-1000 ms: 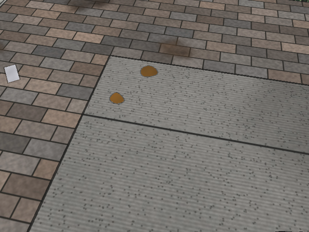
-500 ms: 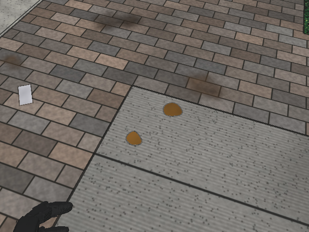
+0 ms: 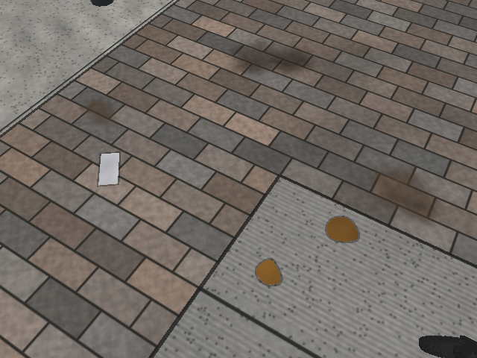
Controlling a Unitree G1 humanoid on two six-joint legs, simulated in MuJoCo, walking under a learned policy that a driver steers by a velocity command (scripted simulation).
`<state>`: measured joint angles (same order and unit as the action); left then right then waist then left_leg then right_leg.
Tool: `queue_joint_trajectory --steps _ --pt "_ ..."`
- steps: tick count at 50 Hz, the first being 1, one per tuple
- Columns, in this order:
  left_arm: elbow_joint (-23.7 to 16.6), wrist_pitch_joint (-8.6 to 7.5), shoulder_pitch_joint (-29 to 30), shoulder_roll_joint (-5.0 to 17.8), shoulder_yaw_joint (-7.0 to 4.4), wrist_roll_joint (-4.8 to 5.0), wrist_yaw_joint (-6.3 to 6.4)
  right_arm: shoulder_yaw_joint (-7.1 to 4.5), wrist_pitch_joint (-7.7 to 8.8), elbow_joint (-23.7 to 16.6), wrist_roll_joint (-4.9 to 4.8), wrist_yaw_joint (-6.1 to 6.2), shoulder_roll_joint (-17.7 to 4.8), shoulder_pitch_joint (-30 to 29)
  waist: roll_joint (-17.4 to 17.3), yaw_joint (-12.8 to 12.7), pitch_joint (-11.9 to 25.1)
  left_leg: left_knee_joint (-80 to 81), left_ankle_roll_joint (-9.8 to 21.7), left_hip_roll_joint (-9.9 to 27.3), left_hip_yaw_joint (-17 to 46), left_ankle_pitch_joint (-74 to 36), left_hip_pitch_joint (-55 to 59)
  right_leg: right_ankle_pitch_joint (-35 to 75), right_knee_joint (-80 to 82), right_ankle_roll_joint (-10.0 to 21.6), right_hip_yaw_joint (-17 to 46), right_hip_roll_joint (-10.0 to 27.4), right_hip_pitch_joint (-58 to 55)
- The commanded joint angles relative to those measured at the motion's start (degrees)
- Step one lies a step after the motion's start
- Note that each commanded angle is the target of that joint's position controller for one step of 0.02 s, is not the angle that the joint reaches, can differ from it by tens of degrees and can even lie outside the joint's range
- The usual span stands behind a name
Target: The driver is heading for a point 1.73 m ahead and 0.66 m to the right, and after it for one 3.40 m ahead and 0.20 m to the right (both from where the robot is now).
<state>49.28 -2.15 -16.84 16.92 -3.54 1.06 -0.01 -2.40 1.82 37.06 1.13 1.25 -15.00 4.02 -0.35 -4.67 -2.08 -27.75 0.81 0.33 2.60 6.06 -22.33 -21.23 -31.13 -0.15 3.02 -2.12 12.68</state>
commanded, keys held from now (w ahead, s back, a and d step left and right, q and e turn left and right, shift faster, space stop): e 0.90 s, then no key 0.10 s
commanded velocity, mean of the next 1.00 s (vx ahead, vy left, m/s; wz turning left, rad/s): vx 0.03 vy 0.00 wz -0.52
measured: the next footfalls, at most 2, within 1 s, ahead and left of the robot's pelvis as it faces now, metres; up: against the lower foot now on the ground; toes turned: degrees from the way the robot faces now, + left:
right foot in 0.36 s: +0.05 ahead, -0.14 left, +0.00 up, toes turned -16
left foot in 0.86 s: +0.14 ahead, +0.06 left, +0.00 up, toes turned -36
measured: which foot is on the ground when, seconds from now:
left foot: down 0.00-0.36, up 0.38-0.84, down 0.86-1.00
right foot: up 0.00-0.34, down 0.36-0.86, up 0.88-1.00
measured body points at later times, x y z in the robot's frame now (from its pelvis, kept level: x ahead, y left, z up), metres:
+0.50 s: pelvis +0.02 -0.04 +0.01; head +0.05 -0.08 +0.45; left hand +0.24 +0.20 -0.08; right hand +0.08 -0.36 -0.11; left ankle +0.06 +0.11 -0.66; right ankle +0.02 -0.13 -0.73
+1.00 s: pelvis +0.04 -0.01 +0.01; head +0.08 -0.01 +0.46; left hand +0.34 +0.16 -0.09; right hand +0.01 -0.33 -0.08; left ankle +0.11 +0.09 -0.73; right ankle -0.05 -0.11 -0.65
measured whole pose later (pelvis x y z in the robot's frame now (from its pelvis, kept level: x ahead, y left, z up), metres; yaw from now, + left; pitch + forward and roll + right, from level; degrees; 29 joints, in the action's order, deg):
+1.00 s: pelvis +0.04 -0.01 +0.01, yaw -35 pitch +1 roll +0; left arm 36.6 3.2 -10.7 21.0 -5.8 0.8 1.5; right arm -4.1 0.6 42.1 0.5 1.1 -15.5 8.7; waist 3.1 0.2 -2.3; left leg -26.0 0.8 -0.2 0.9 13.7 -13.6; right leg -26.6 -63.4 -3.6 7.8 -5.5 29.3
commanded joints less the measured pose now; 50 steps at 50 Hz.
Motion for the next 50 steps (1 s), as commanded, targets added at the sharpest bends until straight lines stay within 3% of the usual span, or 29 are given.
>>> queue_joint_trajectory --steps 1,2,4,6,10,13,15,17,18,19,20,21,22,23,24,26,31,34,38,41,42,43,44,45,46,47,48,50 --pt "-5.4 -0.53 -2.1 4.5 -0.37 0.06 0.49 -3.94 -1.20 -1.7 0.68 1.03 -11.6 11.5 -14.3 6.6 16.3 4.2 17.2 25.6 22.7 -33.5 28.1 -20.9 -26.1 -2.1 -0.1 0.3 21.2" --pt "-5.4 0.41 -0.8 7.8 -1.52 0.43 0.81 -3.39 -1.23 -1.8 0.06 0.78 -9.6 10.2 -10.2 6.6 13.4 5.8 16.2 22.5 20.0 -24.5 25.6 -17.9 -32.9 -2.9 0.5 2.1 23.8" --pt "-4.8 2.94 -0.3 8.0 -2.34 0.19 1.81 -2.52 -0.99 -2.3 -0.44 0.55 -7.2 3.9 -7.6 4.5 8.9 8.2 12.7 18.0 12.5 -14.9 18.2 -10.9 -35.8 -4.4 0.8 4.3 23.8" --pt "-5.7 4.56 -0.3 6.1 -2.15 -0.08 2.13 -2.70 -0.89 -1.7 0.17 0.48 -7.6 0.8 -8.0 3.0 6.4 10.6 12.2 15.7 6.6 -13.0 10.6 -5.9 -34.8 -5.5 -1.0 4.5 19.3" --pt "-8.9 4.90 3.2 3.7 -1.31 -0.29 1.19 -3.25 -0.99 -0.5 0.09 1.11 -8.3 -0.1 -8.4 3.8 7.0 11.1 12.6 15.4 0.6 -11.9 9.8 -0.7 -23.1 -5.0 -3.0 5.5 14.4" --pt "-10.8 4.92 5.1 4.7 -1.33 -0.31 -0.03 -3.96 -1.41 0.6 -0.47 1.07 -10.2 0.8 -8.6 4.7 8.5 10.0 12.7 17.6 -0.1 -12.8 11.4 0.9 -16.0 -3.4 -4.6 5.4 10.5" --pt "-11.5 5.15 4.9 5.7 -1.74 -0.28 -0.76 -4.27 -1.60 1.2 -1.25 0.87 -11.2 1.0 -8.6 4.3 8.2 8.3 11.4 18.5 -0.4 -11.1 12.3 2.0 -10.8 -1.7 -5.7 4.9 8.0" --pt "-10.8 5.28 2.1 5.9 -2.27 -0.51 -1.15 -4.33 -1.84 2.1 -2.41 0.82 -11.0 0.7 -7.2 2.4 7.9 3.6 7.7 16.9 -3.1 -5.4 10.0 8.6 -0.7 1.1 -7.5 2.8 1.3" --pt "-10.5 5.27 0.7 7.5 -2.96 -0.88 -0.81 -4.02 -1.98 3.5 -2.32 0.66 -9.3 3.6 -3.4 2.5 7.1 -2.0 3.7 14.4 -6.1 1.3 6.1 14.1 4.6 3.1 -4.9 2.8 -3.4" --pt "-11.5 5.14 0.0 14.0 -4.55 -1.03 0.34 -3.17 -2.01 3.0 -0.17 0.24 -5.9 5.4 13.1 4.5 6.2 -18.4 -2.7 7.3 -12.8 17.3 -6.1 32.4 9.6 8.3 13.0 15.6 -10.4" --pt "-13.7 4.39 1.3 17.4 -4.72 -2.58 0.21 -3.04 -1.90 -0.1 0.53 0.73 -6.3 0.6 19.0 2.4 5.3 -31.2 -5.3 -0.6 -7.3 33.3 -17.4 38.6 12.1 19.6 27.1 25.5 -8.7" --pt "-13.6 3.14 0.4 14.8 -4.14 -3.45 -0.21 -3.74 -1.91 -0.4 -0.23 1.08 -8.5 -2.8 11.9 0.0 7.3 -37.9 -4.4 0.2 -0.7 31.9 -17.7 33.5 13.1 20.4 25.2 23.4 -7.4" --pt "-13.5 2.19 2.7 13.4 -3.70 -2.84 -0.13 -4.07 -2.13 0.0 -1.11 1.33 -8.8 -2.0 9.7 2.1 6.2 -39.0 -3.5 1.1 0.9 26.6 -18.1 30.4 12.5 17.2 20.6 20.0 -6.9" --pt "-13.9 1.98 5.7 11.7 -3.36 -1.59 0.19 -4.34 -2.40 1.6 -0.89 1.82 -8.8 0.0 7.1 3.7 6.0 -37.9 -3.5 1.8 1.5 22.2 -18.1 27.5 11.9 14.1 17.6 17.3 -6.7" --pt "-14.4 2.14 7.7 10.3 -2.80 -0.67 0.59 -4.62 -2.58 2.1 -0.47 2.17 -9.4 0.9 7.6 4.5 6.0 -37.2 -3.8 1.9 1.8 19.4 -17.1 28.0 11.7 12.8 16.1 16.2 -5.9" --pt "-14.9 2.52 7.7 9.5 -2.33 -0.84 1.25 -4.59 -2.27 2.6 -0.65 1.88 -8.5 2.5 7.8 5.3 7.7 -37.7 -4.6 0.4 1.4 15.6 -13.7 30.7 11.4 12.7 14.6 14.2 -4.9" --pt "-15.4 3.19 6.0 10.7 -2.95 -0.55 2.22 -3.68 -1.63 1.9 -1.13 1.29 -6.5 0.4 8.0 3.8 7.8 -23.7 -6.0 -0.9 2.4 12.8 -11.6 25.1 10.7 12.8 16.9 12.8 -7.1" --pt "-16.1 3.66 6.5 11.4 -3.33 -0.72 2.04 -3.58 -1.26 1.8 -1.39 0.65 -6.8 0.0 9.1 3.3 6.8 -17.4 -5.9 -1.8 2.7 13.8 -6.9 20.7 10.7 13.2 20.0 12.4 -3.9" --pt "-16.9 4.18 7.7 11.5 -3.51 -0.41 1.44 -3.78 -0.32 1.7 -1.83 -0.31 -7.6 1.0 9.9 3.3 7.0 -10.2 -4.9 -3.0 3.0 15.2 -1.7 23.3 9.3 13.1 25.1 11.8 -3.3" --pt "-17.7 4.75 10.1 10.9 -3.39 0.57 1.60 -4.12 0.46 2.6 -1.87 -1.05 -7.7 4.8 9.4 6.0 7.7 4.2 -3.1 -3.0 1.9 6.9 6.7 24.2 6.0 10.4 26.3 9.0 -2.2" --pt "-17.9 4.83 9.6 9.7 -3.07 0.68 1.81 -4.66 0.51 3.1 -1.49 -0.98 -9.3 6.4 7.6 6.3 8.3 8.2 -1.6 0.6 3.6 0.8 12.9 18.0 3.5 7.8 24.7 6.7 1.6" --pt "-17.9 4.78 6.6 6.5 -2.26 -0.09 1.66 -5.36 0.11 2.5 -0.51 -0.59 -13.0 7.0 -3.4 4.3 9.9 9.5 2.9 12.3 13.7 -5.5 19.5 0.9 -7.4 4.3 17.4 1.0 8.8" --pt "-19.4 4.21 6.3 8.0 -2.87 0.33 1.59 -5.72 -0.36 2.6 1.25 -0.68 -15.7 5.9 -16.4 2.9 6.1 11.0 12.9 21.5 26.2 -15.0 17.2 -16.1 -18.4 1.0 6.7 -6.7 20.0" --pt "-18.3 3.79 4.9 12.4 -4.25 -0.63 1.57 -4.97 -0.12 1.1 1.10 -0.51 -12.6 3.7 -11.5 3.3 5.6 11.0 16.1 23.9 25.7 -14.7 14.9 -15.3 -30.4 -1.4 7.1 -2.1 21.0" --pt "-16.8 3.97 4.4 13.5 -4.93 -0.28 1.45 -4.01 -0.12 0.4 0.51 -0.17 -9.5 1.1 -8.1 2.6 4.9 10.1 14.0 19.8 19.8 -12.6 13.4 -11.4 -34.6 -2.3 7.0 -1.4 20.3" --pt "-15.4 4.58 3.4 11.8 -4.78 -0.34 1.68 -3.63 -0.27 0.1 -0.21 -0.03 -8.5 -0.5 -6.5 2.1 3.9 9.4 11.5 15.8 14.8 -9.8 13.1 -8.4 -36.7 -3.3 6.5 -1.4 20.3" --pt "-15.3 5.00 3.4 10.4 -4.40 -0.58 1.82 -3.34 -0.32 0.2 -1.01 0.10 -8.0 -0.6 -6.6 2.8 3.2 9.0 11.0 14.6 12.9 -10.6 13.9 -5.9 -38.6 -4.2 6.5 -1.6 21.7" --pt "-15.9 5.08 4.8 7.5 -3.38 -0.15 1.59 -3.07 -0.78 0.9 -0.92 0.33 -8.2 1.2 -7.3 3.9 3.1 9.1 11.5 12.4 8.6 -14.4 14.3 -4.0 -36.3 -5.2 4.4 -1.9 20.7"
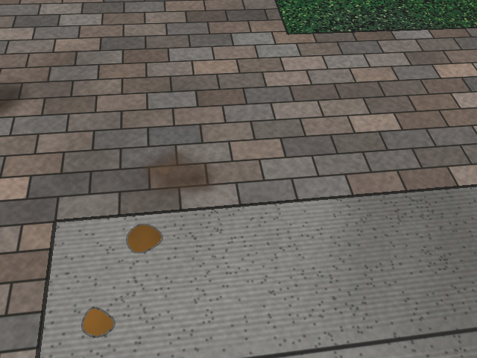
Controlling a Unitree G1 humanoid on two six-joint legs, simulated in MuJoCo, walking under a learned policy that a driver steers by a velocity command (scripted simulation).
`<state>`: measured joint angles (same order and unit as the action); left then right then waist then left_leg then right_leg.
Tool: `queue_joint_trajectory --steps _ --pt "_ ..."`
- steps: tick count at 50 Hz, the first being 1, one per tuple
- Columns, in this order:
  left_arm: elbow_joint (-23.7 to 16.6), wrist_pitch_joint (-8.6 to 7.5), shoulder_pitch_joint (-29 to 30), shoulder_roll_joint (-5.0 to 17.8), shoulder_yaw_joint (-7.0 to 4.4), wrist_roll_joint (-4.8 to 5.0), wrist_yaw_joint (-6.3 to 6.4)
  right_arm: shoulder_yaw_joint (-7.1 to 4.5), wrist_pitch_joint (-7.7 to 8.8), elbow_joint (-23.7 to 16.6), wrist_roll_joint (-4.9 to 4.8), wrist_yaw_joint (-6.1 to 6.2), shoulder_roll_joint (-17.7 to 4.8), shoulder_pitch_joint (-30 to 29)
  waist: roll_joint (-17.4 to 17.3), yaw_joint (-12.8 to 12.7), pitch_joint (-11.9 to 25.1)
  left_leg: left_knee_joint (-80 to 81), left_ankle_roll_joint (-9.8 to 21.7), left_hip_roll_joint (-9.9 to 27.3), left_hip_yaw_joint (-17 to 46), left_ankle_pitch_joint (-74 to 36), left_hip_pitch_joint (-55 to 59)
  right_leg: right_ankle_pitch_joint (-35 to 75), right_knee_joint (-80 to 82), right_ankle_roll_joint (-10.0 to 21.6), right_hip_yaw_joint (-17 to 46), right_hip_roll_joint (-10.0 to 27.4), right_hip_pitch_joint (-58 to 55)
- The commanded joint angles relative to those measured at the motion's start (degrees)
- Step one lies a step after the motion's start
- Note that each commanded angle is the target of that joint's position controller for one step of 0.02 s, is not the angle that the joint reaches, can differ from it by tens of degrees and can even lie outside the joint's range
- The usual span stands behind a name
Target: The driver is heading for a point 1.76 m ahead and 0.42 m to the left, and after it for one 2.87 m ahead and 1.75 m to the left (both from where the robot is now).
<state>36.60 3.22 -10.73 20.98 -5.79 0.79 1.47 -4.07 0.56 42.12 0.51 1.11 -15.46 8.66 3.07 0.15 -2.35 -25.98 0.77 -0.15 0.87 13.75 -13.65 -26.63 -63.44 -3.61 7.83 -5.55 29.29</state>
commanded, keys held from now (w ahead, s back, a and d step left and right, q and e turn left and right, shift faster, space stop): no key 0.84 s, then w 0.16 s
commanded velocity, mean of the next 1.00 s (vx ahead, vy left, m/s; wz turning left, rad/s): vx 0.02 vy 0.00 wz -0.09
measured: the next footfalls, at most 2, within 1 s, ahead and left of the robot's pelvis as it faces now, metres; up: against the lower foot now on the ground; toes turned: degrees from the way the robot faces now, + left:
right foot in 0.22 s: +0.03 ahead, -0.15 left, +0.00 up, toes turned +0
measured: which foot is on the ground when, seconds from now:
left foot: down 0.00-1.00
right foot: up 0.00-0.20, down 0.22-1.00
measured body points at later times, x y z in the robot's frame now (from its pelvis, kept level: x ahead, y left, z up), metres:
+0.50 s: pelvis +0.00 -0.05 +0.00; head +0.01 -0.05 +0.45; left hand +0.18 +0.19 -0.10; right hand +0.09 -0.33 -0.13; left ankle +0.00 +0.12 -0.74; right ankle -0.01 -0.15 -0.74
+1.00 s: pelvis +0.02 -0.03 -0.01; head +0.02 -0.03 +0.44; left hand +0.11 +0.23 -0.14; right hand +0.07 -0.31 -0.14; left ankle +0.00 +0.10 -0.73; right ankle -0.02 -0.15 -0.74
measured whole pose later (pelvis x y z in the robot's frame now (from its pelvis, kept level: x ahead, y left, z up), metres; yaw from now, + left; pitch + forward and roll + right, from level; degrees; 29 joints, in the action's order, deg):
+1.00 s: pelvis +0.02 -0.03 -0.01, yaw -2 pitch -1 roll -1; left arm 48.2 -0.1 -16.1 14.5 -2.5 0.6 1.3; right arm -2.1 1.6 57.0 -1.3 1.5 -15.8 14.2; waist -0.2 0.4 0.3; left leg -39.0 0.6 2.3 -0.7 25.8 -14.8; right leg -19.8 -30.0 2.0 1.9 -1.5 10.2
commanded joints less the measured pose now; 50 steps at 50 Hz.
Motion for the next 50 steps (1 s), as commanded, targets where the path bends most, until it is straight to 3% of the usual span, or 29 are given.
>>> queue_joint_trajectory --steps 1,5,7,9,10,11,12,13,14,15,18,27,42,44,45,47,48,50 --pt "-3.8 -0.45 0.0 2.6 -0.72 0.26 0.11 -1.42 0.25 -3.8 -0.12 0.55 -7.9 -2.2 -11.5 -0.1 4.0 7.0 11.9 12.8 9.6 -22.9 7.6 1.8 -0.6 -2.1 -1.2 1.9 4.0" --pt "-5.0 -0.76 2.6 -0.3 1.05 -0.46 -0.35 -1.72 -0.48 -3.3 -0.37 0.19 -9.7 -2.0 -14.0 1.5 6.1 5.7 12.1 13.3 7.6 -24.6 8.2 0.5 17.1 -2.0 -5.2 5.2 -5.5" --pt "-4.6 -0.81 1.9 0.7 0.87 -0.16 -0.54 -1.81 -0.79 -2.6 -0.87 -0.24 -10.6 -0.8 -14.6 1.9 6.2 4.8 12.2 13.8 8.3 -25.0 7.5 2.7 24.7 -1.5 -7.5 4.8 -10.0" --pt "-2.7 -0.93 -1.8 0.5 0.75 -0.29 -0.76 -1.22 -0.85 -2.0 -1.76 -0.46 -10.0 -1.3 -13.1 -0.4 5.7 2.5 10.3 12.7 7.5 -23.3 5.1 14.2 39.6 0.6 -9.1 3.9 -17.7" --pt "-2.5 -0.96 -2.1 1.4 0.69 -0.65 -0.68 -0.63 -0.40 -0.9 -1.92 -0.58 -8.6 1.3 -11.3 -0.5 5.4 1.8 7.2 11.7 7.0 -19.7 2.2 20.7 45.8 2.3 -7.2 4.8 -23.1" --pt "-3.2 -0.95 -2.8 4.4 0.34 -0.97 -0.18 0.23 0.38 -0.7 -0.33 -0.97 -6.7 3.1 -4.9 0.7 8.2 -2.0 2.6 8.9 4.4 -11.8 -2.2 33.7 44.3 4.3 0.7 11.5 -30.7" --pt "-3.9 -0.70 0.1 7.1 0.19 -1.70 0.21 1.21 1.30 -0.9 1.38 -1.51 -3.7 5.4 6.7 4.3 8.7 -3.6 -1.8 3.8 -0.7 2.8 -5.5 41.4 40.6 9.6 6.8 18.5 -29.8" --pt "-3.9 -1.22 1.9 2.3 1.32 -2.08 -0.50 1.20 1.21 -1.0 1.28 -1.05 -5.0 1.8 6.2 1.8 8.5 -1.4 -3.6 4.2 0.0 4.1 -0.4 31.8 41.5 12.8 7.1 18.4 -22.5" --pt "-3.6 -1.81 2.9 0.4 1.86 -2.32 -1.07 0.93 1.04 -0.9 0.91 -0.91 -6.5 -0.3 4.3 1.5 6.7 -0.6 -4.1 4.0 -0.4 -0.5 1.0 23.8 41.9 11.0 5.0 14.9 -21.2" --pt "-3.1 -2.22 2.2 0.6 1.83 -2.55 -1.23 0.86 0.81 -0.4 0.74 -0.70 -6.8 -1.0 4.0 0.6 5.8 -0.9 -4.3 3.6 -0.9 -2.7 1.3 20.1 42.1 9.2 3.6 12.8 -20.3" --pt "-2.1 -3.17 1.1 1.0 2.17 -2.09 -1.29 0.78 0.17 0.9 0.42 -0.31 -7.3 0.3 3.7 0.8 2.7 0.3 -4.2 4.0 -0.3 -5.3 2.1 20.8 42.3 7.6 2.8 11.6 -17.9" --pt "-0.4 -3.21 1.1 -0.2 2.52 -1.79 -1.02 0.83 0.29 5.7 0.09 0.28 -7.3 2.3 -1.3 0.8 2.7 1.9 -4.7 4.5 -0.4 -7.5 3.9 23.6 41.4 7.4 1.2 9.8 -18.7" --pt "6.5 -3.23 -1.1 -0.4 2.26 -1.36 -0.45 0.90 -0.08 12.1 -0.28 1.23 -7.4 3.5 -2.4 0.9 2.2 2.4 -4.3 4.3 -1.0 -8.0 4.7 25.1 40.4 6.2 -2.0 7.6 -18.8" --pt "7.9 -2.82 -2.5 0.6 1.81 -0.90 -0.03 0.95 -0.27 13.2 -0.70 1.36 -6.6 4.4 -0.9 0.5 2.5 -0.5 -3.7 1.7 -4.1 4.0 3.0 7.4 41.9 7.4 -1.7 6.9 -18.6" --pt "8.2 -2.61 -3.4 1.9 1.37 -0.61 0.11 1.00 -0.17 12.9 -1.01 1.38 -6.1 3.6 0.7 -0.3 0.6 -3.7 -3.1 0.4 -5.5 10.0 -0.4 -5.9 44.0 8.9 0.8 8.1 -17.1" --pt "8.9 -3.06 -6.2 4.1 0.77 -0.26 0.12 1.30 0.99 11.0 -1.38 1.09 -4.8 0.8 6.4 -2.0 -4.0 -12.2 -1.5 -0.6 -5.7 13.4 -9.1 -21.4 51.2 13.7 12.5 15.6 -15.8" --pt "9.4 -3.67 -7.3 5.0 0.48 0.04 0.16 1.37 1.95 10.2 -1.77 0.70 -4.6 -0.4 8.4 -2.3 -5.9 -16.0 -0.1 0.9 -3.4 13.5 -11.1 -22.4 53.7 16.0 18.2 19.2 -14.5" --pt "9.3 -4.94 -6.0 4.0 0.66 0.15 0.16 1.12 3.74 9.9 -2.67 -0.45 -5.0 0.3 8.7 -1.0 -6.6 -17.5 3.0 3.4 -0.3 16.9 -13.8 -16.9 54.0 17.2 20.4 21.9 -15.9"
Keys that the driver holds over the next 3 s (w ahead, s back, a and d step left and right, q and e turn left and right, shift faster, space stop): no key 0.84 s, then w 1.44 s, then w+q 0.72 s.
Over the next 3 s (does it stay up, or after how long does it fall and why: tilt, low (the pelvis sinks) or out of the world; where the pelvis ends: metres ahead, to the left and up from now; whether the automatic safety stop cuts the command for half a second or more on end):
stays up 1.05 -0.01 0.00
